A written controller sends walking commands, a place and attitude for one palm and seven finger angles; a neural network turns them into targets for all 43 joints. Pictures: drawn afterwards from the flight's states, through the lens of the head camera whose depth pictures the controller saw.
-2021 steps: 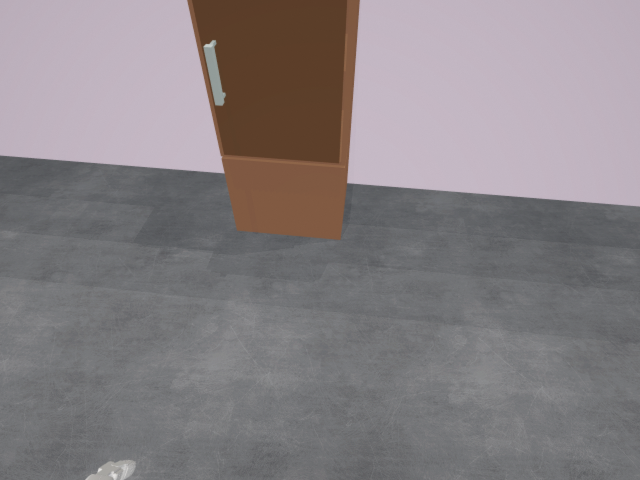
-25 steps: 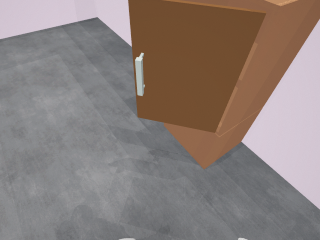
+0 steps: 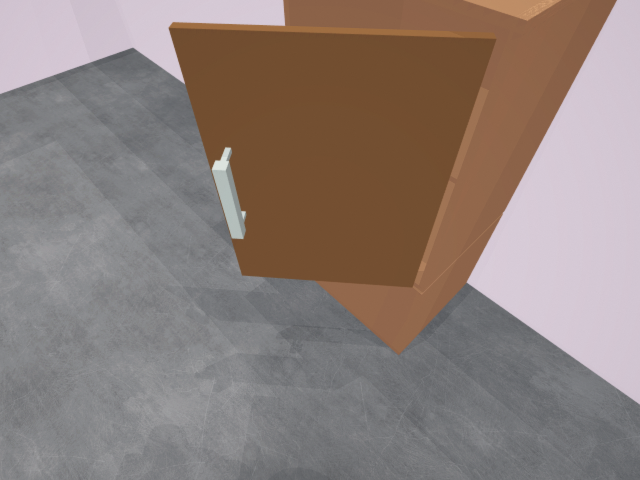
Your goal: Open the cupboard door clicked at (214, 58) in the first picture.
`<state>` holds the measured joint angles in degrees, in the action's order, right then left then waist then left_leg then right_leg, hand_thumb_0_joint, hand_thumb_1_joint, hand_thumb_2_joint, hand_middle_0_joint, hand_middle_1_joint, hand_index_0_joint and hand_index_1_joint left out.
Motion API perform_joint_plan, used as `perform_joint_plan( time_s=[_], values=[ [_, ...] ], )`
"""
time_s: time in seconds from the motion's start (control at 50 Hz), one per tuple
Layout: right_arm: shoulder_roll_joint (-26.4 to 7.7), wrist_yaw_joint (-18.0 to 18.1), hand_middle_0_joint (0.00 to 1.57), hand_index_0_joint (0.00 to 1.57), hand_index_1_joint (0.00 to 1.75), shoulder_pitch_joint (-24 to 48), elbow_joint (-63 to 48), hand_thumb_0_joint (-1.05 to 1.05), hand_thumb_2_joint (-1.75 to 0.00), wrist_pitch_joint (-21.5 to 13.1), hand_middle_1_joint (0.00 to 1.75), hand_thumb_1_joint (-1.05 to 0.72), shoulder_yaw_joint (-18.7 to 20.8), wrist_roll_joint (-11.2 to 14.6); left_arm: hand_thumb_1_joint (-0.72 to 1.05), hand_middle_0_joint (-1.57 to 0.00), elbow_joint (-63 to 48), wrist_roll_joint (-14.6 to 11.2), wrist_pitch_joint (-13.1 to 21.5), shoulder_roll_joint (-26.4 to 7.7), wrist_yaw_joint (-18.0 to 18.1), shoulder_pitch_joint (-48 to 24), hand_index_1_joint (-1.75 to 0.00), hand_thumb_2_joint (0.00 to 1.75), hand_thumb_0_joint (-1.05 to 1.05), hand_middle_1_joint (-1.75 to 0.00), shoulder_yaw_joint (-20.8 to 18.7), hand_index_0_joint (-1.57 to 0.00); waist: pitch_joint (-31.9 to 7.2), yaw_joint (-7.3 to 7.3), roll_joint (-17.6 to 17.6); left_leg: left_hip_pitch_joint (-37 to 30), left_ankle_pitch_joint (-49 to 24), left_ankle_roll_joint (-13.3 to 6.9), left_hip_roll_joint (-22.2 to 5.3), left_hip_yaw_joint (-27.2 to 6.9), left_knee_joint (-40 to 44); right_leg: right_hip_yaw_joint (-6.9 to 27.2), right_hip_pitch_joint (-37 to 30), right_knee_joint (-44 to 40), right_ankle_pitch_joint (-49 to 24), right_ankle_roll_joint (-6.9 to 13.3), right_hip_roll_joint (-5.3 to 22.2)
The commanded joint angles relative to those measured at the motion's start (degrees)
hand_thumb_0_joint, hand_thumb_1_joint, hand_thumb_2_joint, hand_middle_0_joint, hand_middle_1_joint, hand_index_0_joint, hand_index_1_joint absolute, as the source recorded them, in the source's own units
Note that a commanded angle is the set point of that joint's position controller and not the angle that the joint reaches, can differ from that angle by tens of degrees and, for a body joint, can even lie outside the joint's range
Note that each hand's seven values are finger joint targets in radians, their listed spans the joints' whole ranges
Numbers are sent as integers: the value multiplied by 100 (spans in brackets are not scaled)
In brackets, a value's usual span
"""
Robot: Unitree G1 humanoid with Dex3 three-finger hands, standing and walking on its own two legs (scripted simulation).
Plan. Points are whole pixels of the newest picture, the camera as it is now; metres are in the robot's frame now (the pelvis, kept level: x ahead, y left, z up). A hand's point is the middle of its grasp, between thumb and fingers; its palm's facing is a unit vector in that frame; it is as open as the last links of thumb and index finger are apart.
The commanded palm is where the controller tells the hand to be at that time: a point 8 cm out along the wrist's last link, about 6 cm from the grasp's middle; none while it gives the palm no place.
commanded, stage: come to a stop and stand still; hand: left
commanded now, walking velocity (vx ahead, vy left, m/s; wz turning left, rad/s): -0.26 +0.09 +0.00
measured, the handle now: (233, 195) +0.59 +0.17 -0.03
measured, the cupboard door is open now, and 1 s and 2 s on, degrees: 41 41 41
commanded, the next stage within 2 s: look again from close up in 1.42 s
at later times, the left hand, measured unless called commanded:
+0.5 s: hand out of the picture +0.00 +0.19 -0.16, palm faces +0.02 -0.97 -0.25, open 7.4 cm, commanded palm none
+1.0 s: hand out of the picture +0.04 +0.16 -0.15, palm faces +0.00 -0.97 -0.24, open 7.4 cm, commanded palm none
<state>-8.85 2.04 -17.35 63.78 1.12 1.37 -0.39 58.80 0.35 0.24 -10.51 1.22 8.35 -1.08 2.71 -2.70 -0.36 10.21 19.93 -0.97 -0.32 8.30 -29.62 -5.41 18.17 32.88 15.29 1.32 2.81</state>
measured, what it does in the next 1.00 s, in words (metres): stands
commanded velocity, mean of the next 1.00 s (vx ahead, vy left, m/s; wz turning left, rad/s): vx -0.02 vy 0.01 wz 0.00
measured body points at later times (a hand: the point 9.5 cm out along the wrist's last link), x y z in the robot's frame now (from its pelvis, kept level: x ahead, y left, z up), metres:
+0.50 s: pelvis -0.02 +0.00 +0.00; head +0.00 -0.02 +0.45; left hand +0.00 +0.24 -0.15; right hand +0.04 -0.23 -0.16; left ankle -0.05 +0.09 -0.73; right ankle +0.01 -0.11 -0.73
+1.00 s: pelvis +0.00 -0.03 +0.01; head +0.02 -0.05 +0.46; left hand +0.04 +0.21 -0.14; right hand +0.00 -0.25 -0.16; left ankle -0.05 +0.09 -0.73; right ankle +0.01 -0.11 -0.73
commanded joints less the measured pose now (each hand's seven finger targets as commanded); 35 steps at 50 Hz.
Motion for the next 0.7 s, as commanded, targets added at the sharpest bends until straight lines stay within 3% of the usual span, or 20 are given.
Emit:
perform_joint_plan(
  time_s=[0.0, 0.04, 0.08, 0.14, 0.16, 0.2, 0.22, 0.24, 0.26, 0.28, 0.3, 0.32, 0.34, 0.38, 0.4, 0.44, 0.5, 0.68],
  values=[
    [-581, 51, 20, 20, 30, -583, -180, 0, -90, -12, 30, -90, 167, 6, 90, -20, -179, 2, -50, -875, 133, 613, -30, 90, 0, -30, -243, -20, -934, 272, 411, -5, -2731, 244, -458, -369, -293, 780, -1089, 20, -4893, 527, 1103],
    [-576, 46, 20, 20, 30, -555, -242, 0, -90, 34, 30, -90, 198, 9, 90, -20, -246, 11, -86, -893, 136, 478, -30, 90, 0, -30, -266, -20, -935, 267, 249, -60, -2635, 241, -474, -393, -367, 795, -919, -31, -4451, 554, 1107],
    [-566, 41, 20, 20, 30, -477, -326, 0, -90, 71, 30, -90, 223, -18, 90, -20, -346, 23, -148, -797, 135, 317, -30, 90, 0, -30, -265, -20, -722, 243, 17, -109, -2702, 132, -643, -561, -166, 672, -515, -48, -3432, 440, 915],
    [-754, 44, 20, 20, 30, -209, -502, 0, -90, 78, 30, -90, 259, -102, 90, -20, -483, 31, -241, -493, 108, 165, -30, 90, 0, -30, -244, -20, -206, 290, -474, 547, -2368, -308, -1283, -1190, 766, 246, -334, 422, -943, 65, 173],
    [-742, 58, 20, 20, 30, -169, -519, 0, -90, 47, 30, -90, 246, -123, 90, -20, -503, 48, -259, -388, 109, 137, -30, 90, 0, -30, -235, -20, -76, 308, -346, 684, -2452, -482, -1437, -1312, 918, 218, -349, 644, -32, 19, 4],
    [-786, 72, 20, 20, 30, 3, -555, 0, -90, -10, 30, -90, 237, -142, 90, -20, -503, 64, -315, -339, 94, 199, -30, 90, 0, -30, -253, -20, 39, 328, -798, 787, -2504, -712, -1563, -1360, 1079, 353, -177, 1121, 822, -37, -66],
    [-1066, 26, 20, 20, 30, 768, -1060, 0, -90, -150, 30, -90, 311, 48, 90, -20, -241, -67, -242, -472, 280, 964, -30, 90, 0, -30, -104, -20, -243, 571, -1259, 572, -3859, -488, -1747, -1114, -181, 935, 4, 614, 259, 169, 432],
    [-707, -61, 20, 20, 30, 668, -1260, 0, -90, -70, 30, -90, 258, -30, 90, -20, -508, 32, -144, -721, 216, 782, -30, 90, 0, -30, -151, -20, -255, 557, -577, 733, -1819, -222, -988, -680, -272, 876, -95, -127, -411, 260, 389],
    [-503, -103, 20, 20, 30, 529, -1335, 0, -90, -55, 30, -90, 212, -60, 90, -20, -505, 75, -27, -858, 151, 650, -30, 90, 0, -30, -181, -20, -251, 453, 14, 851, -376, -5, -421, -331, -599, 1640, -169, -597, -834, 417, 882],
    [-297, -115, 20, 20, 30, 122, -1277, 0, -90, -44, 30, -90, 169, -54, 90, -20, -501, 89, 60, -1010, 138, 526, -30, 90, 0, -30, -165, -20, -422, 190, 702, 752, 326, 96, -188, -370, -741, 2111, -129, -967, -738, 688, 1291],
    [-298, -126, 20, 20, 30, -165, -1217, 0, -90, -45, 30, -90, 165, -37, 90, -20, -582, 97, 70, -995, 133, 396, -30, 90, 0, -30, -165, -20, -578, 68, 838, 379, 434, 74, -144, -468, -576, 1986, 98, -1070, -45, 798, 1228],
    [-343, -132, 20, 20, 30, -310, -1163, 0, -90, -66, 30, -90, 170, -38, 90, -20, -643, 98, 54, -921, 138, 224, -30, 90, 0, -30, -164, -20, -521, -59, 814, 60, 109, 16, -178, -517, -234, 1709, 418, -941, 319, 657, 970],
    [-420, -136, 20, 20, 30, -363, -1121, 0, -90, -101, 30, -90, 179, -54, 90, -20, -666, 90, 27, -809, 125, 131, -30, 90, 0, -30, -130, -20, -364, -77, 448, -149, -166, -48, -322, -599, 66, 1354, 709, -782, 565, 434, 675],
    [-613, -126, 20, 20, 30, -157, -1192, 0, -90, -204, 30, -90, 165, -102, 90, -20, -657, 81, -12, -574, 89, 200, -30, 90, 0, -30, -84, -20, -35, 91, -554, 320, -605, -259, -851, -1186, 791, 710, 495, -263, 302, 99, 76],
    [-705, -108, 20, 20, 30, 81, -1241, 0, -90, -219, 30, -90, 164, -98, 90, -20, -597, 75, -18, -530, 75, 365, -30, 90, 0, -30, -70, -20, 31, 228, -717, 536, -632, -327, -1015, -1276, 1029, 547, 227, -139, 112, 45, 11],
    [-761, -85, 20, 20, 30, 240, -1299, 0, -90, -241, 30, -90, 148, -80, 90, -20, -439, 76, 7, -474, 53, 595, -30, 90, 0, -30, -42, -20, 43, 314, -206, 661, -568, -320, -934, -1142, 1017, 616, -91, -282, -220, 55, 49],
    [-726, -84, 20, 20, 30, 111, -1207, 0, -90, -254, 30, -90, 112, -73, 90, -20, -328, 69, 58, -527, 35, 640, -30, 90, 0, -30, -29, -20, -106, 230, 199, 408, -301, -219, -690, -914, 935, 898, -167, -653, -323, 105, 222],
    [-724, -74, 20, 20, 30, 6, -812, 0, -90, -321, 30, -90, 13, -66, 90, -20, -87, 57, 147, -645, 34, 633, -30, 90, 0, -30, -30, -20, -166, 220, 141, 46, -801, -145, -650, -770, 1038, 918, -418, -880, -789, 134, 356]
  ],
)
